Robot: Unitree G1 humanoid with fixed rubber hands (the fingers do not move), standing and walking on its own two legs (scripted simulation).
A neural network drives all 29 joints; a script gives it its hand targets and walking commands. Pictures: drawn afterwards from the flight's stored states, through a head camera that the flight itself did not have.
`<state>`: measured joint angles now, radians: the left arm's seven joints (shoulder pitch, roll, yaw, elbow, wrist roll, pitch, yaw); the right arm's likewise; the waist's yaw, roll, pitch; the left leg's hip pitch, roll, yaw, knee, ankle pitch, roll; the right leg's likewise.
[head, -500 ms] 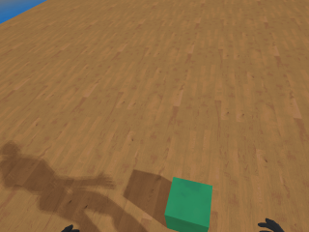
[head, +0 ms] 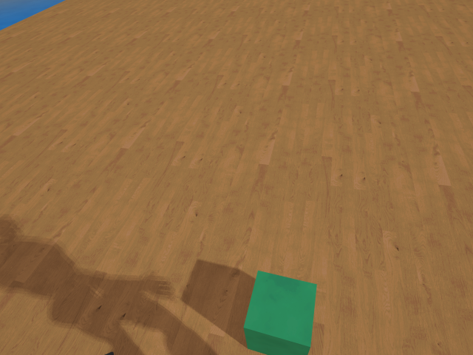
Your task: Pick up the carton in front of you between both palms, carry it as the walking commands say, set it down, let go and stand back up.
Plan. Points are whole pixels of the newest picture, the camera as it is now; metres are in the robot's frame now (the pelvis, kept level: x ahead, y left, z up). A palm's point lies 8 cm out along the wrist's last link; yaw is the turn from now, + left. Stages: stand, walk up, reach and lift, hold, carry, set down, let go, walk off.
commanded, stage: stand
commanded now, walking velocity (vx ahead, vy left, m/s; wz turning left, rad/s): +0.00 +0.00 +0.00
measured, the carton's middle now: (280, 318) +0.41 -0.07 -0.65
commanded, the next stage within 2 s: none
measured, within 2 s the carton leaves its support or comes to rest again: neither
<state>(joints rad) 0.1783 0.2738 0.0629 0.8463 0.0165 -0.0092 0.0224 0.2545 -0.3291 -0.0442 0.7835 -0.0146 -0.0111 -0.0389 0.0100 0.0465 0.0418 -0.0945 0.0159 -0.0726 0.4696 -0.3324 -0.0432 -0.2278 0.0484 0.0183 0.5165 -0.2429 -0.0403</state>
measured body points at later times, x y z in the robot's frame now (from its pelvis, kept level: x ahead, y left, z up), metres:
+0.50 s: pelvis -0.01 +0.01 +0.00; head -0.01 -0.01 +0.45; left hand +0.09 +0.30 -0.10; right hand +0.07 -0.29 -0.12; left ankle -0.05 +0.15 -0.74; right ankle +0.02 -0.09 -0.74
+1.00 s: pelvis -0.01 +0.01 +0.01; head -0.01 +0.00 +0.46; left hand +0.09 +0.31 -0.11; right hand +0.06 -0.29 -0.12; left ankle -0.05 +0.15 -0.74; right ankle +0.02 -0.09 -0.74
